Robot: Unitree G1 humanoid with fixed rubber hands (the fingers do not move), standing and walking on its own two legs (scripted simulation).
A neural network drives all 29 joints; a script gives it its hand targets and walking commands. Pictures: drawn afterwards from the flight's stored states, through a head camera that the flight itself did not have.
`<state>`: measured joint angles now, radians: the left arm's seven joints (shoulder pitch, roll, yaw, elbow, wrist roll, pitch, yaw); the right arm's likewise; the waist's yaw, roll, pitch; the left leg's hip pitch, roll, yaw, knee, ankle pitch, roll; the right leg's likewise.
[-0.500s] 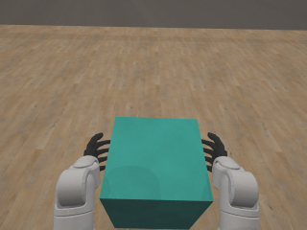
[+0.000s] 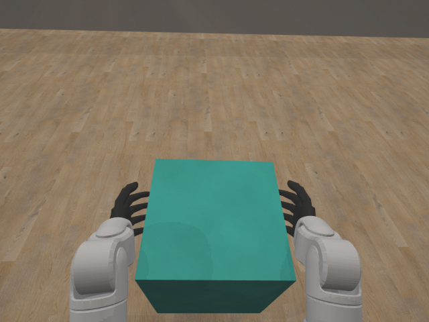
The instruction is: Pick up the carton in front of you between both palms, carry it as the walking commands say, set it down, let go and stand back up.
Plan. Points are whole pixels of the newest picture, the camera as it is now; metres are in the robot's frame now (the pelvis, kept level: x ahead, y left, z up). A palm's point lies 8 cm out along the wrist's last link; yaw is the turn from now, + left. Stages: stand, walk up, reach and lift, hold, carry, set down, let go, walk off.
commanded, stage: carry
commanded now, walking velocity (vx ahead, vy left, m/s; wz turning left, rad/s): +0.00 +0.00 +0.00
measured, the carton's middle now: (211, 241) +0.27 +0.00 +0.02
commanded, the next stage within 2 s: none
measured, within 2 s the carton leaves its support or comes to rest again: neither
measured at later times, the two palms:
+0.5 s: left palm (148, 145) +0.48 +0.14 +0.09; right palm (278, 142) +0.49 -0.15 +0.09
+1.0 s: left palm (152, 148) +0.51 +0.15 +0.05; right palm (272, 148) +0.51 -0.15 +0.05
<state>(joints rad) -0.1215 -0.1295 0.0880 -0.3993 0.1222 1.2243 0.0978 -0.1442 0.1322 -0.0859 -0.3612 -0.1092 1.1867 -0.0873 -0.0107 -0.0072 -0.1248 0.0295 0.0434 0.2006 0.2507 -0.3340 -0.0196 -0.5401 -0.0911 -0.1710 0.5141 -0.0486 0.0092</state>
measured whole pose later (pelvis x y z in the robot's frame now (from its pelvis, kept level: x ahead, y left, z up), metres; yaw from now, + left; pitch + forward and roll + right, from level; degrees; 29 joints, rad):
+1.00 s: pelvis +0.24 +0.00 +0.00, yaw +0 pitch +3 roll +0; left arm -0.12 -0.13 0.09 -0.03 0.21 0.92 0.04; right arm -0.13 0.13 -0.10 -0.02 -0.21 0.90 -0.04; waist 0.00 0.00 -0.14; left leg -0.24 0.06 0.17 0.52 -0.32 0.00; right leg -0.18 -0.07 -0.18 0.50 -0.36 0.01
